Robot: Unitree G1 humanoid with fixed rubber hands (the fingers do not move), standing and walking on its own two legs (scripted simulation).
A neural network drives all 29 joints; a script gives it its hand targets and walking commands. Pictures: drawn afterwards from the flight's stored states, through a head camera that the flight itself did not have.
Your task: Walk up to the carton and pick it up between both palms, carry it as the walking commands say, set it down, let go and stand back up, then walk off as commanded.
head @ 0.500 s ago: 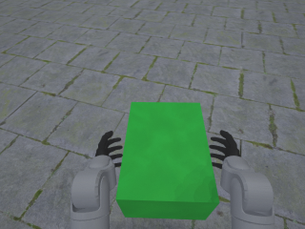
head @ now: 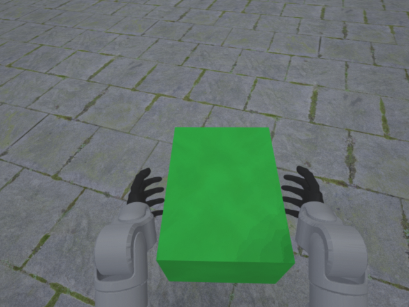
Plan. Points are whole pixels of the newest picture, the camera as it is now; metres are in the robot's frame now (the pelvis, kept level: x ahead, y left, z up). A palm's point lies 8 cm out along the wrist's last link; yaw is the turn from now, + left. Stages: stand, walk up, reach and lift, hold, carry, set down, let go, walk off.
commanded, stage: carry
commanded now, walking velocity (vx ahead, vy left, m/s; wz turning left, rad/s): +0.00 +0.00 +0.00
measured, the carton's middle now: (221, 200) +0.35 +0.02 +0.01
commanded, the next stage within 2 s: none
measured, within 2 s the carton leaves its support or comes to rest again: neither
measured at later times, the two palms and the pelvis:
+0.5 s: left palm (164, 269) +0.18 +0.10 +0.10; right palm (374, 272) +0.19 -0.19 +0.11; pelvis -0.08 -0.06 +0.01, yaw +1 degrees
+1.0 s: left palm out of the picture +0.09 +0.11 +0.08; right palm out of the picture +0.10 -0.18 +0.10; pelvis -0.17 -0.05 +0.02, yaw +2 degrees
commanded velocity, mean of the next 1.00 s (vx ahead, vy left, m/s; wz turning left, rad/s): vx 0.00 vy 0.00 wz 0.00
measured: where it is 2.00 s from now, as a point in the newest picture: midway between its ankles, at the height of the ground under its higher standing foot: outside the picture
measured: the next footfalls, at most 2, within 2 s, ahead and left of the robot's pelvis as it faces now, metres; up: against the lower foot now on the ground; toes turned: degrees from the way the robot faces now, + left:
left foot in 0.20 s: +0.00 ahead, +0.10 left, +0.00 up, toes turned +5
left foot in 0.86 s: -0.10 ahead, +0.01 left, +0.00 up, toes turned -2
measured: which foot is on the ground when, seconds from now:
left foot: down 0.00-0.00, up 0.02-0.18, down 0.20-0.70, up 0.72-0.84, down 0.86-1.00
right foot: down 0.00-0.88, up 0.90-1.00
